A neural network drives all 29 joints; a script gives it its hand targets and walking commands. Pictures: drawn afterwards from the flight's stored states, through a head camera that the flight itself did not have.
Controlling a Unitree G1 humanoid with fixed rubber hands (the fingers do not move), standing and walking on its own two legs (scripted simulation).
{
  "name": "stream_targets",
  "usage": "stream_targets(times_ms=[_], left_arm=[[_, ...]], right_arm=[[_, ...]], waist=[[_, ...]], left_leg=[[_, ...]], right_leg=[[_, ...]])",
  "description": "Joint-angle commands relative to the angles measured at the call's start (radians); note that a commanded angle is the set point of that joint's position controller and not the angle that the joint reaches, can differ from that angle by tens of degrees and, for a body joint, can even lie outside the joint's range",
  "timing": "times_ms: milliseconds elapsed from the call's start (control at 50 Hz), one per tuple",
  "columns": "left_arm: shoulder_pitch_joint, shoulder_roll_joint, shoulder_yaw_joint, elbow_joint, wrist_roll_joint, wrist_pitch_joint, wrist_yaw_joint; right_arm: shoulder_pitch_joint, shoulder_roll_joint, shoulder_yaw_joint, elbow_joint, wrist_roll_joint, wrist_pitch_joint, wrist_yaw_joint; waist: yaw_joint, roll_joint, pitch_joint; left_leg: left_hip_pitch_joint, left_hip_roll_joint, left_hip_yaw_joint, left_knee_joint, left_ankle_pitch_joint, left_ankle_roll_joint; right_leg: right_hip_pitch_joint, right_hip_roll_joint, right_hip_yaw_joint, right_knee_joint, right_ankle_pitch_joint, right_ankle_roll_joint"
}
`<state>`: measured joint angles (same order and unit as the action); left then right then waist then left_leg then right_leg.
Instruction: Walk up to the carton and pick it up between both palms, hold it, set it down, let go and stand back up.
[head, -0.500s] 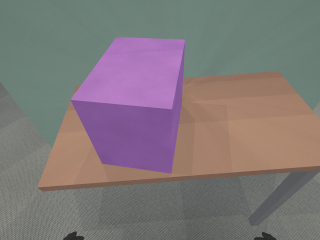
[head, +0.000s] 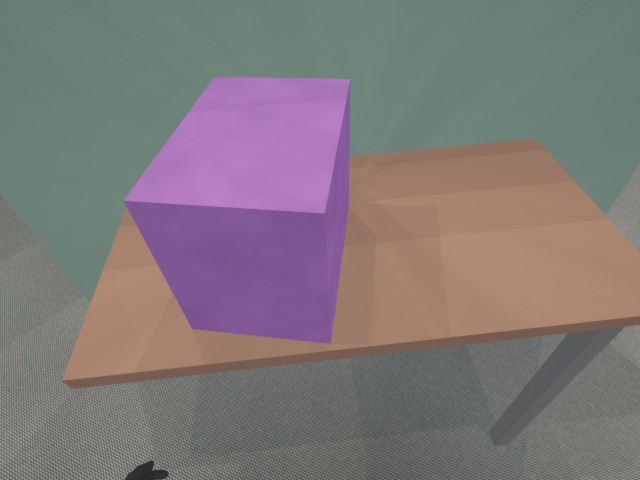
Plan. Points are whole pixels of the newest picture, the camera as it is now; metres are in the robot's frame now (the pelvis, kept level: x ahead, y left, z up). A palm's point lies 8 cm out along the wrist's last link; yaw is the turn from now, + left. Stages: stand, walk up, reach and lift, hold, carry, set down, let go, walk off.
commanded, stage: walk up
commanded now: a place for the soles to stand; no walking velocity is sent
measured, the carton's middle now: (270, 205) +0.48 +0.09 +0.10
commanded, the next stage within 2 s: reach and lift in 0.58 s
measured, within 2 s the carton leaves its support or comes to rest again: neither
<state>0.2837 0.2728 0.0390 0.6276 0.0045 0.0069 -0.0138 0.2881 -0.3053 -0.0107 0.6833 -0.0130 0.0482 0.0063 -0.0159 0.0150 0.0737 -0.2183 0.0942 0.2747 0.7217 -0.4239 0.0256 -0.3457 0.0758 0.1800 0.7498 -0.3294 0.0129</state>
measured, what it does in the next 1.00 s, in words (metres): stands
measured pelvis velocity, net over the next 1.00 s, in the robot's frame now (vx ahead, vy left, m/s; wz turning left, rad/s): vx -0.01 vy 0.00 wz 0.11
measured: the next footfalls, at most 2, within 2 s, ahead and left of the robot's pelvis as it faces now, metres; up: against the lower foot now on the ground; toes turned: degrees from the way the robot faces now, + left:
none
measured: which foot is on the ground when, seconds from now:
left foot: down 0.00-1.00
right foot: down 0.00-1.00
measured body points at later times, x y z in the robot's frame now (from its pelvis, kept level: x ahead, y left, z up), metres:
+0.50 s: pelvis +0.00 +0.01 +0.00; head +0.01 +0.00 +0.45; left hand +0.13 +0.27 -0.09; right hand +0.09 -0.26 -0.12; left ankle -0.01 +0.09 -0.71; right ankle +0.05 -0.13 -0.71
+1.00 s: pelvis -0.01 +0.00 +0.01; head +0.00 +0.01 +0.46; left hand +0.16 +0.27 -0.06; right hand +0.17 -0.22 -0.07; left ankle -0.01 +0.09 -0.71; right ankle +0.05 -0.13 -0.71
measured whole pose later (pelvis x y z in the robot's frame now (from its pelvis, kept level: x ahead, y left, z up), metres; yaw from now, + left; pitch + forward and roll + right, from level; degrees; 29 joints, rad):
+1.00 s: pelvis -0.01 +0.00 +0.01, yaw +7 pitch -8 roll +0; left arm 0.13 0.28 0.03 0.40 0.04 0.29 -0.03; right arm 0.22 -0.14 -0.07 0.61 -0.01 -0.13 -0.05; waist -0.02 -0.03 0.17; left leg -0.15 0.04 0.15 0.63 -0.35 0.03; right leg -0.21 0.01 0.05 0.62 -0.28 0.01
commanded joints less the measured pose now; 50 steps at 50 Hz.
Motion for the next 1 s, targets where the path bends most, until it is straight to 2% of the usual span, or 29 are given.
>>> stream_targets(times_ms=[0,20,40,60,100,140,160,180,200,220,240,300,360,400,460,480,520,540,560,580,600,620,640,660,700,720,780,840,980], left_arm=[[-0.008,0.206,0.061,-0.091,-0.002,-0.022,0.009],[-0.004,0.214,0.064,-0.096,0.003,-0.024,0.016],[-0.012,0.216,0.062,-0.093,0.003,-0.024,0.021],[-0.025,0.209,0.059,-0.091,0.002,-0.021,0.024],[-0.056,0.179,0.046,-0.096,0.004,-0.017,0.025],[-0.032,0.139,0.033,-0.092,0.001,-0.019,0.019],[-0.017,0.133,0.032,-0.092,0.004,-0.020,0.018],[-0.003,0.127,0.031,-0.090,0.007,-0.022,0.017],[0.000,0.125,0.032,-0.093,0.005,-0.023,0.016],[0.011,0.126,0.033,-0.096,0.005,-0.025,0.015],[0.008,0.138,0.037,-0.094,0.005,-0.027,0.015],[-0.005,0.154,0.043,-0.100,0.005,-0.025,0.018],[-0.002,0.167,0.045,-0.101,0.001,-0.023,0.021],[-0.009,0.193,0.052,-0.100,0.004,-0.023,0.023],[-0.027,0.188,0.050,-0.099,0.002,-0.022,0.025],[-0.033,0.183,0.047,-0.101,0.002,-0.022,0.024],[-0.041,0.151,0.037,-0.099,0.000,-0.019,0.023],[-0.037,0.140,0.034,-0.100,0.002,-0.018,0.023],[-0.032,0.136,0.033,-0.098,0.003,-0.018,0.023],[-0.389,0.116,-0.023,0.003,0.010,0.154,0.043],[-0.300,0.083,-0.041,0.013,0.007,0.231,0.059],[-0.337,0.095,-0.029,-0.034,0.024,0.271,0.048],[-0.359,0.096,-0.033,-0.105,0.033,0.293,0.040],[-0.347,0.100,-0.032,-0.159,0.038,0.308,0.030],[-0.331,0.128,0.001,-0.249,0.067,0.337,0.017],[-0.329,0.109,0.019,-0.288,0.058,0.329,0.026],[-0.279,0.134,0.037,-0.305,0.076,0.320,0.022],[-0.251,0.151,0.054,-0.341,0.084,0.304,0.012],[-0.242,0.182,0.048,-0.368,0.023,0.243,-0.024]], right_arm=[[-0.011,-0.139,-0.042,-0.113,0.003,-0.020,0.000],[0.005,-0.138,-0.040,-0.108,-0.003,-0.016,0.004],[0.020,-0.139,-0.042,-0.104,-0.007,-0.017,0.004],[0.038,-0.139,-0.045,-0.098,-0.010,-0.021,0.003],[0.075,-0.135,-0.041,-0.084,-0.008,-0.037,0.002],[0.055,-0.174,-0.050,-0.077,-0.008,-0.051,-0.002],[0.056,-0.182,-0.048,-0.073,-0.005,-0.054,-0.006],[0.041,-0.188,-0.048,-0.072,-0.005,-0.052,-0.007],[0.020,-0.182,-0.045,-0.079,-0.001,-0.049,-0.008],[0.005,-0.188,-0.045,-0.085,-0.001,-0.044,-0.006],[0.013,-0.186,-0.043,-0.084,0.001,-0.039,-0.005],[0.016,-0.183,-0.042,-0.090,0.003,-0.026,0.000],[0.013,-0.180,-0.041,-0.091,-0.001,-0.017,0.001],[0.024,-0.159,-0.038,-0.095,-0.001,-0.015,0.003],[0.046,-0.161,-0.042,-0.094,-0.003,-0.019,0.003],[0.055,-0.167,-0.045,-0.091,-0.004,-0.021,0.002],[0.054,-0.190,-0.051,-0.081,-0.002,-0.029,-0.001],[0.051,-0.194,-0.051,-0.074,0.000,-0.031,-0.004],[0.037,-0.189,-0.049,-0.078,0.000,-0.032,-0.006],[-0.408,-0.137,-0.145,0.054,-0.072,-0.195,0.046],[-0.259,-0.175,-0.181,0.057,-0.093,-0.247,0.076],[-0.222,-0.175,-0.198,0.048,-0.099,-0.264,0.074],[-0.205,-0.173,-0.213,0.040,-0.087,-0.273,0.066],[-0.189,-0.171,-0.216,0.028,-0.077,-0.276,0.053],[-0.143,-0.139,-0.200,0.039,-0.034,-0.263,0.027],[-0.150,-0.108,-0.194,0.022,-0.017,-0.268,0.026],[-0.087,-0.086,-0.154,-0.014,0.007,-0.245,0.002],[-0.051,-0.050,-0.125,-0.061,0.019,-0.228,-0.032],[-0.032,0.042,-0.101,-0.208,0.002,-0.180,-0.073]], waist=[[0.003,-0.098,-0.038],[0.000,-0.113,-0.042],[-0.007,-0.129,-0.038],[-0.018,-0.138,-0.030],[-0.038,-0.138,-0.016],[-0.018,-0.043,-0.036],[-0.012,-0.009,-0.054],[-0.002,0.000,-0.061],[0.008,0.011,-0.032],[0.018,0.020,-0.032],[0.011,0.006,-0.058],[0.001,0.019,-0.066],[0.001,-0.007,-0.034],[-0.007,-0.081,-0.042],[-0.020,-0.097,-0.058],[-0.025,-0.086,-0.053],[-0.025,-0.004,-0.034],[-0.023,0.025,-0.034],[-0.014,0.017,-0.016],[0.063,0.069,0.010],[0.020,0.003,0.018],[0.000,-0.066,-0.035],[-0.004,-0.050,-0.074],[-0.009,-0.071,-0.104],[-0.011,-0.065,-0.217],[-0.017,-0.012,-0.218],[-0.016,-0.042,-0.206],[-0.015,-0.034,-0.173],[-0.022,0.037,-0.019]], left_leg=[[0.061,0.028,-0.155,-0.125,0.023,0.023],[0.058,0.008,-0.170,-0.092,0.008,0.016],[0.064,-0.005,-0.191,-0.100,-0.009,0.010],[0.073,-0.006,-0.209,-0.124,-0.019,0.011],[0.112,0.033,-0.239,-0.220,0.024,0.030],[0.107,0.130,-0.274,-0.314,0.058,0.069],[0.071,0.185,-0.270,-0.340,0.101,0.095],[0.044,0.209,-0.255,-0.342,0.147,0.113],[0.004,0.207,-0.228,-0.332,0.192,0.114],[-0.006,0.196,-0.198,-0.309,0.214,0.107],[0.000,0.173,-0.180,-0.288,0.206,0.094],[-0.006,0.140,-0.170,-0.256,0.117,0.076],[-0.009,0.118,-0.171,-0.222,0.081,0.066],[0.023,0.075,-0.171,-0.170,0.083,0.049],[0.103,0.050,-0.199,-0.156,0.098,0.038],[0.109,0.065,-0.207,-0.184,0.088,0.043],[0.069,0.145,-0.228,-0.273,0.128,0.074],[0.035,0.198,-0.229,-0.310,0.152,0.103],[0.010,0.229,-0.218,-0.315,0.211,0.121],[-0.323,0.046,-0.210,-0.187,0.044,-0.006],[-0.195,0.028,-0.228,-0.158,0.009,-0.035],[-0.072,0.020,-0.216,-0.109,0.038,-0.040],[-0.003,0.021,-0.216,-0.087,0.063,-0.045],[0.028,0.017,-0.206,-0.063,0.137,-0.047],[0.108,0.000,-0.199,-0.039,0.234,-0.056],[0.136,0.013,-0.212,-0.050,0.280,-0.057],[0.125,-0.017,-0.186,-0.091,0.270,-0.046],[0.130,-0.051,-0.167,-0.139,0.260,-0.040],[0.028,-0.058,-0.121,-0.349,0.157,-0.017]], right_leg=[[-0.133,-0.128,0.230,-0.270,0.131,-0.132],[-0.142,-0.161,0.308,-0.319,0.051,-0.148],[-0.159,-0.171,0.358,-0.352,0.005,-0.156],[-0.176,-0.165,0.361,-0.372,-0.034,-0.151],[-0.206,-0.122,0.251,-0.326,0.002,-0.109],[-0.159,-0.056,0.078,-0.176,0.124,-0.051],[-0.094,-0.037,0.005,-0.095,0.163,-0.035],[-0.051,-0.040,-0.028,-0.075,0.162,-0.030],[-0.027,-0.046,-0.034,-0.075,0.176,-0.034],[-0.010,-0.054,-0.025,-0.081,0.206,-0.041],[0.004,-0.056,-0.013,-0.090,0.232,-0.048],[-0.005,-0.068,0.027,-0.091,0.248,-0.061],[-0.050,-0.078,0.079,-0.123,0.217,-0.074],[-0.092,-0.100,0.156,-0.186,0.177,-0.097],[-0.161,-0.112,0.217,-0.236,0.145,-0.114],[-0.171,-0.099,0.197,-0.225,0.125,-0.104],[-0.128,-0.049,0.060,-0.091,0.205,-0.063],[-0.083,-0.034,-0.005,-0.026,0.210,-0.044],[-0.059,-0.037,-0.044,-0.006,0.188,-0.035],[-0.154,-0.029,-0.213,-0.021,-0.047,-0.119],[-0.214,-0.057,-0.222,-0.037,-0.028,-0.120],[-0.261,-0.074,-0.224,-0.071,0.018,-0.101],[-0.270,-0.071,-0.234,-0.078,0.064,-0.093],[-0.239,-0.064,-0.240,-0.074,0.148,-0.085],[-0.155,-0.057,-0.234,-0.078,0.278,-0.075],[-0.140,-0.039,-0.250,-0.070,0.236,-0.091],[-0.007,-0.041,-0.206,-0.123,0.295,-0.073],[0.078,-0.059,-0.163,-0.178,0.346,-0.046],[0.240,-0.043,-0.156,-0.277,0.226,-0.038]])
